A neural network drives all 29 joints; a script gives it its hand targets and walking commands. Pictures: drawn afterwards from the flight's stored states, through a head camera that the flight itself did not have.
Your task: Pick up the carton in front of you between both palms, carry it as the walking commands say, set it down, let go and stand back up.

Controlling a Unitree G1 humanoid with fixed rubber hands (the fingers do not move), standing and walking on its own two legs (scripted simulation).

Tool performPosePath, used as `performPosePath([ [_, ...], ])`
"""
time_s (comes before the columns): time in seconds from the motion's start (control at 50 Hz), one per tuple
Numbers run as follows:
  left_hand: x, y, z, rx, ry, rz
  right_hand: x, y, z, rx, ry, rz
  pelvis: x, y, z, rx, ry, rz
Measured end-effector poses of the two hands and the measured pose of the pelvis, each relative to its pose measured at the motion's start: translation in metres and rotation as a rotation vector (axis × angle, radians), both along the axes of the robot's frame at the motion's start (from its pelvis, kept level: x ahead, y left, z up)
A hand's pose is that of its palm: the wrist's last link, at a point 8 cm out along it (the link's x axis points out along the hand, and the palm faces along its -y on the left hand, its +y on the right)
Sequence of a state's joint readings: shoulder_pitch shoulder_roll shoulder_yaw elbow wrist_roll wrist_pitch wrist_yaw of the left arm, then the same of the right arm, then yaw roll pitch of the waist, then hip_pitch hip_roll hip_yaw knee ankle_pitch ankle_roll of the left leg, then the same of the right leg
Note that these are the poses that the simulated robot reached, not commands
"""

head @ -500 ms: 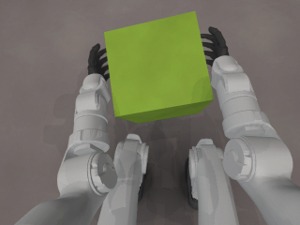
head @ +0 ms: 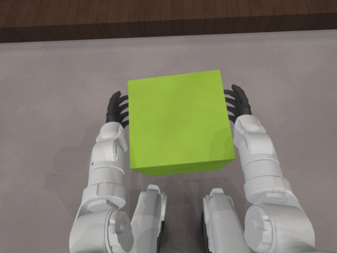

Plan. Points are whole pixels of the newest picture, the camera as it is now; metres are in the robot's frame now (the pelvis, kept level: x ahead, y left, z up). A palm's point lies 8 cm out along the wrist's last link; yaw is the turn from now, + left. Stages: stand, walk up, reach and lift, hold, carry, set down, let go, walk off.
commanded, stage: reach and lift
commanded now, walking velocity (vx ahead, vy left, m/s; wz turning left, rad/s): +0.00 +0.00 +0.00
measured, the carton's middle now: (179, 131) +0.42 +0.02 -0.11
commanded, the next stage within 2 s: hold in 1.84 s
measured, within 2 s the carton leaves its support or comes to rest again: neither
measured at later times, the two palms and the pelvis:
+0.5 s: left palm (92, 106) +0.38 +0.17 +0.12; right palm (280, 105) +0.39 -0.14 +0.12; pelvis +0.05 +0.00 +0.14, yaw +0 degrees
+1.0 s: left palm (54, 80) +0.36 +0.16 +0.23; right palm out of the picture +0.35 -0.14 +0.23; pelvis +0.06 +0.01 +0.20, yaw +0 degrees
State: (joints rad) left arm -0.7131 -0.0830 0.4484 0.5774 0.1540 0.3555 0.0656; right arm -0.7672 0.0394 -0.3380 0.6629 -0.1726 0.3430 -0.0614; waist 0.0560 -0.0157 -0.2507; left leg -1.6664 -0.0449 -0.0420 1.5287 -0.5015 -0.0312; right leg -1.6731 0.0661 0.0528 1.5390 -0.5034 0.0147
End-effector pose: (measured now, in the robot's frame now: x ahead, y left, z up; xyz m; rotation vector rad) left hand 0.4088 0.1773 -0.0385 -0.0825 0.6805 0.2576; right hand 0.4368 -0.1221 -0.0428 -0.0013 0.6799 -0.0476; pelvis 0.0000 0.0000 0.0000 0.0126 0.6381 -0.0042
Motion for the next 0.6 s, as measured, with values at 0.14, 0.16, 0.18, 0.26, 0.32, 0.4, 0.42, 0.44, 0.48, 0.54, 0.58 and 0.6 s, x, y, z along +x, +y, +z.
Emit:
performPosePath([
  [0.14,-0.010,-0.001,0.046,-0.002,0.003,-0.011,-0.013,-0.001,0.047,-0.002,0.003,-0.011,0.012,-0.001,0.041,-0.003,-0.077,0.007],
  [0.16,-0.011,-0.001,0.053,-0.002,0.003,-0.014,-0.015,-0.001,0.054,-0.003,0.003,-0.014,0.014,-0.001,0.047,-0.003,-0.088,0.008],
  [0.18,-0.012,-0.002,0.059,-0.002,0.003,-0.018,-0.017,-0.002,0.060,-0.003,0.003,-0.017,0.016,-0.001,0.052,-0.004,-0.099,0.009],
  [0.26,-0.016,-0.005,0.084,0.000,0.003,-0.032,-0.025,-0.006,0.084,-0.002,0.003,-0.031,0.023,-0.001,0.075,-0.005,-0.144,0.009],
  [0.32,-0.019,-0.007,0.102,0.001,0.002,-0.043,-0.031,-0.008,0.102,-0.001,0.002,-0.041,0.029,-0.001,0.091,-0.005,-0.181,0.007],
  [0.4,-0.024,-0.010,0.127,0.003,0.001,-0.055,-0.039,-0.011,0.127,-0.002,0.001,-0.051,0.037,-0.001,0.113,-0.005,-0.235,0.004],
  [0.42,-0.025,-0.010,0.133,0.004,0.001,-0.057,-0.040,-0.011,0.133,-0.002,0.001,-0.053,0.039,-0.001,0.118,-0.005,-0.250,0.004],
  [0.44,-0.026,-0.011,0.139,0.004,0.001,-0.059,-0.042,-0.012,0.139,-0.003,0.001,-0.054,0.041,-0.001,0.124,-0.005,-0.265,0.004],
  [0.48,-0.028,-0.012,0.151,0.005,0.001,-0.064,-0.045,-0.013,0.152,-0.004,0.001,-0.057,0.046,-0.001,0.134,-0.005,-0.296,0.004],
  [0.54,-0.031,-0.013,0.169,0.005,0.000,-0.072,-0.050,-0.014,0.170,-0.006,0.000,-0.062,0.052,0.000,0.149,-0.006,-0.344,0.004],
  [0.58,-0.033,-0.014,0.181,0.005,-0.002,-0.077,-0.054,-0.015,0.183,-0.007,-0.002,-0.066,0.055,0.000,0.158,-0.007,-0.378,0.005],
  [0.6,-0.034,-0.014,0.187,0.005,-0.003,-0.080,-0.055,-0.015,0.189,-0.007,-0.003,-0.068,0.057,0.000,0.162,-0.007,-0.395,0.005],
])
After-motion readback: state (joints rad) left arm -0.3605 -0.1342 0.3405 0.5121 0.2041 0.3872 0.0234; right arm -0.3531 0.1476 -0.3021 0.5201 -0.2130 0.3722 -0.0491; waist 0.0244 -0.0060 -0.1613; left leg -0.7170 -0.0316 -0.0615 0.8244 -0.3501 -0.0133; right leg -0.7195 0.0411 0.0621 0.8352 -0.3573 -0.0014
